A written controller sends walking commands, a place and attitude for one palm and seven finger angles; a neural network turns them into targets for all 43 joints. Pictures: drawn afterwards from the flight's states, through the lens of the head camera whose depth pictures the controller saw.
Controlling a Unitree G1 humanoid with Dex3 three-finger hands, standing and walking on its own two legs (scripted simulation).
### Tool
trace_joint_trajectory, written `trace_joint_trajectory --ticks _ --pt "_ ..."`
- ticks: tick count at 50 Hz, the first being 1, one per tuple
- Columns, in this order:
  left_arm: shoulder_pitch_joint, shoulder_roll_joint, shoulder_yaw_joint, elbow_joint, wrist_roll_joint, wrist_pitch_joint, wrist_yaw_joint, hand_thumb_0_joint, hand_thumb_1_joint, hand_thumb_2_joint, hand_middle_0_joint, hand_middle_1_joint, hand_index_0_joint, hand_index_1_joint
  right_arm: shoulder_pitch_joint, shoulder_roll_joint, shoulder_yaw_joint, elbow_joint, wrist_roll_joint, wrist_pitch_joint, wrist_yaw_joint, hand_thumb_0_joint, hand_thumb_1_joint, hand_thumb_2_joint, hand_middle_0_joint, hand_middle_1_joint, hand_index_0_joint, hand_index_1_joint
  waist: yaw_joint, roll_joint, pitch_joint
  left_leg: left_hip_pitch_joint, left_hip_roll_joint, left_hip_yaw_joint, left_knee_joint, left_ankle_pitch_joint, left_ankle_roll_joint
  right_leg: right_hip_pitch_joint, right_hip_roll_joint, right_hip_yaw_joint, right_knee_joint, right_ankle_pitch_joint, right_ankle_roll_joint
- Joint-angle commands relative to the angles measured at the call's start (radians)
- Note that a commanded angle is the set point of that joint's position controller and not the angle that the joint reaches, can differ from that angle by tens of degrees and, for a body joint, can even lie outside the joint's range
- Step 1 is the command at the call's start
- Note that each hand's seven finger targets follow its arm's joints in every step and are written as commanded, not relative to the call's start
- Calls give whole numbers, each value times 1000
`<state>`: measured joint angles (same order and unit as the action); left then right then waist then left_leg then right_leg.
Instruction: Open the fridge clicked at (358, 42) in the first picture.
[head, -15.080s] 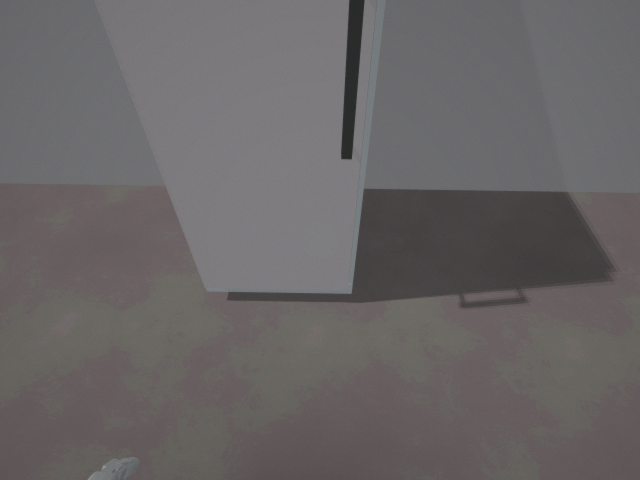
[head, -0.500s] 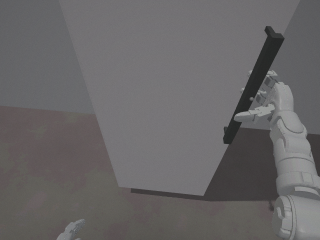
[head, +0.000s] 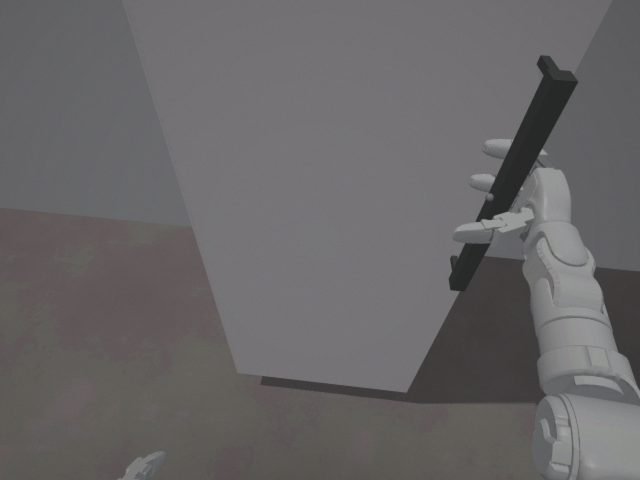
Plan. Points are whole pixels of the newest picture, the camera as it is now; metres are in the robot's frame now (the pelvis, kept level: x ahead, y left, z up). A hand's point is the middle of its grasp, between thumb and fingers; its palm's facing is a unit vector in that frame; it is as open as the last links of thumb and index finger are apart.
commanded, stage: slide the fingers in behind the handle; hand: right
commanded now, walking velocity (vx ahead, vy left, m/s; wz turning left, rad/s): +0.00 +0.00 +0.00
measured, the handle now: (492, 196) +0.48 -0.19 +0.13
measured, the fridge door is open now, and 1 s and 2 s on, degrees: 0 0 0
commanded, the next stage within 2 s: grip the handle and tug to test in 0.52 s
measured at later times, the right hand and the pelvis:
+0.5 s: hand (488, 199) +0.43 -0.16 +0.16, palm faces +0.04 +1.00 -0.01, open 14.3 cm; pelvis +0.01 +0.00 +0.00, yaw -1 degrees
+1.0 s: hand (492, 199) +0.43 -0.16 +0.16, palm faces +0.02 +1.00 +0.00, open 10.7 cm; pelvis +0.01 +0.00 +0.00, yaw +0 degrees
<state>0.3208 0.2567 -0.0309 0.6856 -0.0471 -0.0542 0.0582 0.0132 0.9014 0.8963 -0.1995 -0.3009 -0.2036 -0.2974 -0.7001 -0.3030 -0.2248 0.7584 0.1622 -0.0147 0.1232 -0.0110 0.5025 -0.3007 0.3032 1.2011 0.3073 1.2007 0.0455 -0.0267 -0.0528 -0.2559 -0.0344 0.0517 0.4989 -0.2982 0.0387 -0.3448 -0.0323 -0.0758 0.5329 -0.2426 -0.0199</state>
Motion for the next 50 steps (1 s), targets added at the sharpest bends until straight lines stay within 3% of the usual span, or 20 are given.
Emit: trace_joint_trajectory --ticks 1,5,6,8,9,11,13,15,21,25,27,30,31,34,36,37,41,44,46,50 --pt "-38 137 48 -127 -6 -48 6 0 900 900 -200 -300 -200 -300 -497 -136 16 -251 18 -61 0 0 500 -300 300 1200 300 1200 6 13 -283 1 11 -49 -58 355 -13 225 14 65 -32 231 -35" --pt "-46 134 50 -121 -7 -53 4 0 900 900 -200 -300 -200 -300 -502 -117 27 -253 17 -58 -7 0 500 -300 300 1200 300 1200 4 -9 -286 -22 9 -49 -63 331 -11 243 15 71 -35 219 -32" --pt "-36 139 50 -116 -5 -52 6 0 900 900 -200 -300 -200 -300 -505 -131 17 -240 18 -59 -11 0 500 -300 300 1200 300 1200 11 38 -277 -14 9 -46 -67 336 -14 236 14 72 -32 223 -37" --pt "-42 138 50 -118 -5 -53 4 0 900 900 -200 -300 -200 -300 -511 -140 11 -272 14 -65 -13 0 500 -300 300 1200 300 1200 -1 0 -310 -10 10 -49 -58 344 -9 254 16 76 -36 235 -33" --pt "-46 134 50 -121 -5 -55 2 0 900 900 -200 -300 -200 -300 -510 -101 44 -281 13 -65 -11 0 500 -300 300 1200 300 1200 3 -9 -318 -15 9 -44 -55 347 -8 271 15 77 -35 250 -31" --pt "-41 136 53 -116 -4 -59 1 0 900 900 -200 -300 -200 -300 -508 -93 48 -283 16 -69 -14 0 500 -300 300 1200 300 1200 8 10 -316 -21 6 -41 -56 361 -10 288 11 79 -26 278 -32" --pt "-48 136 53 -118 -4 -61 -2 0 900 900 -200 -300 -200 -300 -485 -106 33 -305 16 -71 -14 0 500 -300 300 1200 300 1200 -7 -6 -337 -6 7 -42 -49 380 -6 296 12 82 -29 297 -28" --pt "-54 133 51 -119 -6 -64 -5 0 900 900 -200 -300 -200 -300 -506 -60 76 -320 16 -72 -10 0 500 -300 300 1200 300 1200 4 -12 -316 -27 5 -35 -50 362 -5 305 10 86 -31 294 -25" --pt "-59 140 50 -118 -3 -62 -1 0 900 900 -200 -300 -200 -300 -467 -99 40 -315 21 -61 -14 0 500 -300 300 1200 300 1200 -5 28 -308 3 6 -41 -56 392 -9 286 12 76 -31 301 -31" --pt "-69 131 48 -117 -5 -60 -1 0 900 900 -200 -300 -200 -300 -491 -70 64 -334 19 -49 -10 0 500 -300 300 1200 300 1200 -3 -8 -311 -10 8 -37 -55 385 -6 301 13 83 -33 305 -25" --pt "-68 135 51 -120 -2 -60 -1 0 900 900 -200 -300 -200 -300 -465 -97 30 -346 22 -47 -17 0 500 -300 300 1200 300 1200 -13 10 -336 8 7 -39 -52 407 -7 308 13 82 -30 329 -27" --pt "-75 129 46 -119 -3 -57 0 0 900 900 -200 -300 -200 -300 -484 -61 68 -339 20 -37 -11 0 500 -300 300 1200 300 1200 -3 -5 -303 -6 8 -37 -54 404 -6 302 14 81 -30 323 -26" --pt "-67 135 48 -117 -2 -54 2 0 900 900 -200 -300 -200 -300 -469 -90 44 -322 20 -34 -15 0 500 -300 300 1200 300 1200 -2 27 -300 2 8 -37 -58 398 -9 288 13 79 -28 314 -29" --pt "-74 131 43 -113 -3 -49 6 0 900 900 -200 -300 -200 -300 -513 -88 53 -304 16 -27 -13 0 360 -360 315 1220 315 1220 5 6 -278 -10 11 -41 -63 376 -9 271 18 78 -36 273 -30" --pt "-67 134 47 -117 0 -51 5 0 900 900 -200 -300 -200 -300 -491 -107 33 -318 16 -32 -16 0 267 -400 325 1233 325 1233 -7 10 -320 9 10 -41 -57 399 -7 292 16 80 -30 310 -29" --pt "-73 130 46 -120 -1 -52 2 0 900 900 -200 -300 -200 -300 -488 -86 47 -336 17 -34 -15 0 220 -420 330 1240 330 1240 -7 -21 -332 4 11 -40 -53 405 -6 307 18 81 -29 324 -27" --pt "-69 137 47 -123 1 -50 4 0 900 900 -200 -300 -200 -300 -452 -123 11 -321 26 -36 -9 0 33 -500 350 1267 350 1267 -14 54 -320 38 10 -44 -57 431 -11 269 17 72 -30 316 -33" --pt "-78 133 43 -128 -2 -47 4 0 900 900 -200 -300 -200 -300 -459 -127 13 -328 27 -35 1 0 -107 -560 365 1287 365 1287 -17 20 -307 40 13 -47 -56 423 -8 256 22 70 -37 294 -32" --pt "-75 137 45 -130 0 -43 7 0 900 900 -200 -300 -200 -300 -420 -165 -21 -327 26 -37 -1 0 -200 -600 375 1300 375 1300 -27 29 -319 60 13 -48 -54 436 -9 252 21 65 -35 308 -34" --pt "-79 132 45 -135 -2 -42 7 0 900 900 -200 -300 -200 -300 -421 -143 -8 -337 28 -25 5 0 -387 -680 395 1327 395 1327 -23 16 -307 49 13 -50 -58 432 -11 249 22 62 -39 295 -34"
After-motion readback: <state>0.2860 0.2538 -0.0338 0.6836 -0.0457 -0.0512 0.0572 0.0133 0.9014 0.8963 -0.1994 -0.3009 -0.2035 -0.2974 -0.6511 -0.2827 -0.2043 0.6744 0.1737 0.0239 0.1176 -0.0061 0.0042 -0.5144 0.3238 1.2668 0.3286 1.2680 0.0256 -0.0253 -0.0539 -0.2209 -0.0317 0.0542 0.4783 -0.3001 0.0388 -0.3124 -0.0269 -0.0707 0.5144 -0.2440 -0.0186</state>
